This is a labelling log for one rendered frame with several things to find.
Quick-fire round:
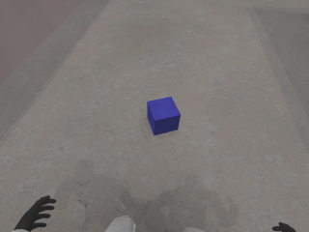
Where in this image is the robot left thigh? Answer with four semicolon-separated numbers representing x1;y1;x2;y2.
104;217;136;232

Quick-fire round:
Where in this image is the carton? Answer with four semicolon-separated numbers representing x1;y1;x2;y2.
147;97;181;135

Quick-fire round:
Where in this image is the left robot hand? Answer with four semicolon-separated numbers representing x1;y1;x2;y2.
14;195;56;232

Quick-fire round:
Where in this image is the right robot hand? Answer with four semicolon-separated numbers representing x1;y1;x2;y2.
272;222;296;232

